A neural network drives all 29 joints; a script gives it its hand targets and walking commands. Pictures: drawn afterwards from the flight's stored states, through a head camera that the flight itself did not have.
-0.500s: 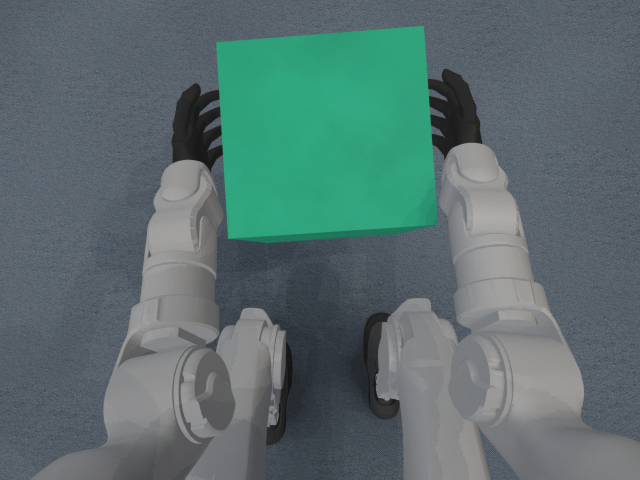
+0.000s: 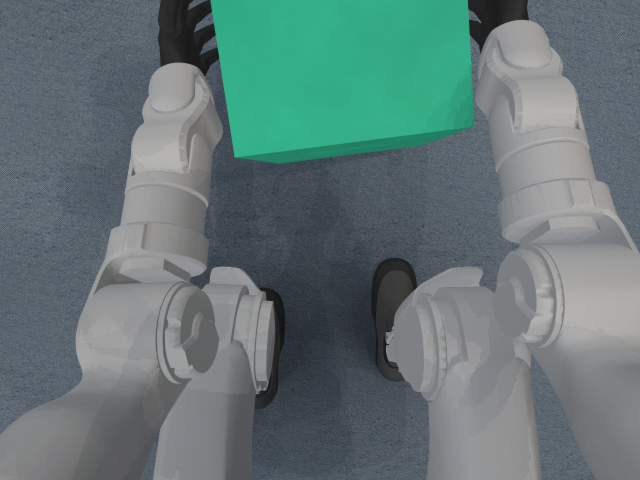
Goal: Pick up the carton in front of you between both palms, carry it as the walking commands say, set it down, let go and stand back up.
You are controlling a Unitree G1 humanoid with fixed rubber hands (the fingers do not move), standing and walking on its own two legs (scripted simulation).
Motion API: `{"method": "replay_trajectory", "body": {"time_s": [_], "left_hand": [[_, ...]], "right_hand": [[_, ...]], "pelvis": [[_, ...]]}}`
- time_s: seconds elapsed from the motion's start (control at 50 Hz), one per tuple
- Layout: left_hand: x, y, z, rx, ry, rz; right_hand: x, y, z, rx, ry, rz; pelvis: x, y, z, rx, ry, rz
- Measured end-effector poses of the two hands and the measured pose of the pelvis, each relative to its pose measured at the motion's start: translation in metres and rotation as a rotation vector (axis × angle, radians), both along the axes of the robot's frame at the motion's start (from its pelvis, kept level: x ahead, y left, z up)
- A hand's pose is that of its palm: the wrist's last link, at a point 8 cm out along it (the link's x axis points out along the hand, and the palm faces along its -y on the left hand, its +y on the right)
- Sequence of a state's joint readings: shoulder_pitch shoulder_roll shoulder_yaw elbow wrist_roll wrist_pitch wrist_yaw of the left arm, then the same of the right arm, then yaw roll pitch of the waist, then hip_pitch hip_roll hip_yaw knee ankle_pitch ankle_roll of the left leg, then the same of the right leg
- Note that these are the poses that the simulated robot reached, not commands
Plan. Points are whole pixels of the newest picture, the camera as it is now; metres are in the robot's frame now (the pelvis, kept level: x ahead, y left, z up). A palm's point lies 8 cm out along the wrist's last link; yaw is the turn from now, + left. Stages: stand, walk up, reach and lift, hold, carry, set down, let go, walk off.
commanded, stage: set down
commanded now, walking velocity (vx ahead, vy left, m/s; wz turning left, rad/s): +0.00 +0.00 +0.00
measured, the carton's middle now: (339, 61) +0.54 -0.04 -0.23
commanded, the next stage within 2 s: none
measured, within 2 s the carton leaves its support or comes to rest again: rests again in 0.52 s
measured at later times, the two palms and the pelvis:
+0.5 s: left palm (187, 71) +0.52 +0.12 -0.18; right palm (483, 39) +0.54 -0.18 -0.18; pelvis +0.00 +0.00 -0.02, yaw +1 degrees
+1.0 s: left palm (185, 71) +0.53 +0.13 -0.18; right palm (482, 43) +0.54 -0.19 -0.19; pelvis -0.01 +0.00 -0.03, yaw +1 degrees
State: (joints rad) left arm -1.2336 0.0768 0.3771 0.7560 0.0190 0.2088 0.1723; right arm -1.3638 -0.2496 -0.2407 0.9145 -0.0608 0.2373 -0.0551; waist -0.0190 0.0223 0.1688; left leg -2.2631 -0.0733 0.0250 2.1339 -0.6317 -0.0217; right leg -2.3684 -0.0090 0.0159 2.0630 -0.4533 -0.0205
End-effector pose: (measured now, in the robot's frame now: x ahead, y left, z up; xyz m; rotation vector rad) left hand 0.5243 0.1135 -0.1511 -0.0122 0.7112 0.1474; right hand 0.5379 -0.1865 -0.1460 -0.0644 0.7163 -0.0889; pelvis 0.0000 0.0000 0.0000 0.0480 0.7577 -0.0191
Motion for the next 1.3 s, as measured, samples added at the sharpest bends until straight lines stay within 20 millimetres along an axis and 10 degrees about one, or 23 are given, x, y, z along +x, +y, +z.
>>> {"method": "replay_trajectory", "body": {"time_s": [1.08,1.3], "left_hand": [[0.002,0.013,-0.034,-0.009,0.030,-0.121],[-0.013,0.045,-0.066,0.055,0.066,-0.056]], "right_hand": [[-0.003,-0.001,-0.043,0.051,0.038,0.043],[-0.023,-0.044,-0.073,-0.023,0.061,-0.084]], "pelvis": [[-0.009,0.000,-0.029,-0.005,-0.144,0.022],[-0.008,-0.001,-0.030,-0.011,-0.187,0.013]]}}
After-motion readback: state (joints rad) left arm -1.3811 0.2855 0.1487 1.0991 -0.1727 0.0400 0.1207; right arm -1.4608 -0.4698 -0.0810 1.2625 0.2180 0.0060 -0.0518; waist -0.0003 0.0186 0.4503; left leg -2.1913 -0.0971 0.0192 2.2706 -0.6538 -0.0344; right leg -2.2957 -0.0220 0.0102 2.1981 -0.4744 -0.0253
